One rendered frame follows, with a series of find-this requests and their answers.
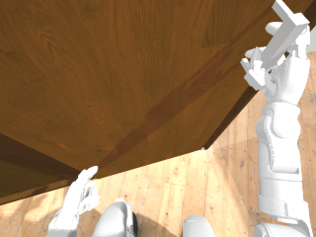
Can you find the right robot hand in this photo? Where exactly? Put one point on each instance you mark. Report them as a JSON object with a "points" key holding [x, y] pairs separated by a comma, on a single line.
{"points": [[290, 74]]}

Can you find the robot thigh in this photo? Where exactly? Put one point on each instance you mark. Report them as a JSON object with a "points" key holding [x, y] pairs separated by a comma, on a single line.
{"points": [[114, 220], [197, 226]]}

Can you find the left robot forearm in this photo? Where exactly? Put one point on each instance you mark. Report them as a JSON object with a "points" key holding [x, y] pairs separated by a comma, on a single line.
{"points": [[64, 223]]}

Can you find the wardrobe door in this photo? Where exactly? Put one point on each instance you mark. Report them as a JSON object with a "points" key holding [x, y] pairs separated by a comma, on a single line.
{"points": [[23, 168], [122, 84]]}

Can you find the robot left thigh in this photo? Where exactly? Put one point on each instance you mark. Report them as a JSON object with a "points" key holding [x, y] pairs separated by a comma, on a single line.
{"points": [[114, 220]]}

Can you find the right robot upper arm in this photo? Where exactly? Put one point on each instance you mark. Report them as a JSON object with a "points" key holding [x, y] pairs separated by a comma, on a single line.
{"points": [[278, 230]]}

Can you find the handle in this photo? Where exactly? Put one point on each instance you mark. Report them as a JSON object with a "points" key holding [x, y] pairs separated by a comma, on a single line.
{"points": [[290, 29]]}

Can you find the left robot hand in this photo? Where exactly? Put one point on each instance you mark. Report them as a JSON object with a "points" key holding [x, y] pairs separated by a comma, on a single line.
{"points": [[78, 194]]}

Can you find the robot right thigh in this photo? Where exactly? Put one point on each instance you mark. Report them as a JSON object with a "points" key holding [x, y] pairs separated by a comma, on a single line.
{"points": [[197, 226]]}

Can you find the right robot forearm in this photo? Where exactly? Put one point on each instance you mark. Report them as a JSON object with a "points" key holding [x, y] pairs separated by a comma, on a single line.
{"points": [[281, 193]]}

